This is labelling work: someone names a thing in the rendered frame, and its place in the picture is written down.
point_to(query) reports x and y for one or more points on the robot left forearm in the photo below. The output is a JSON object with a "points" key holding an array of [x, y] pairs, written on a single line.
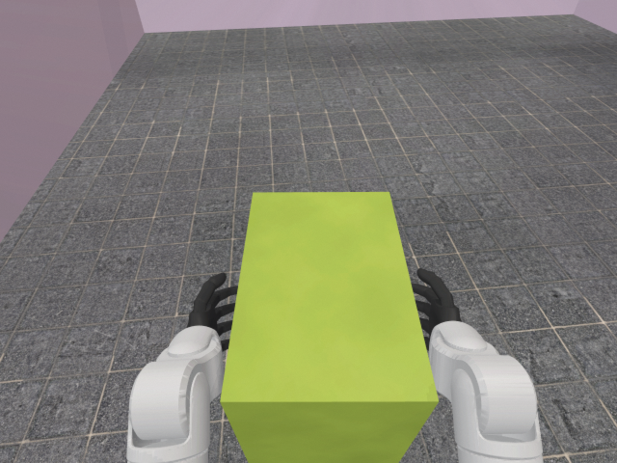
{"points": [[169, 405]]}

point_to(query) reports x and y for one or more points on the robot left hand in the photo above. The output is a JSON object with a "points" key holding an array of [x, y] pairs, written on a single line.
{"points": [[205, 313]]}

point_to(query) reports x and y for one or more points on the robot right hand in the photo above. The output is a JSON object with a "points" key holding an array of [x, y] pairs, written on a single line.
{"points": [[442, 306]]}

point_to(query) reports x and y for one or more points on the robot right forearm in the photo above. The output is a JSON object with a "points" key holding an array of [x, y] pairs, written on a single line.
{"points": [[493, 398]]}

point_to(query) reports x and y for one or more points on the carton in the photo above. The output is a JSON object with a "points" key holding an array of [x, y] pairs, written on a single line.
{"points": [[327, 361]]}

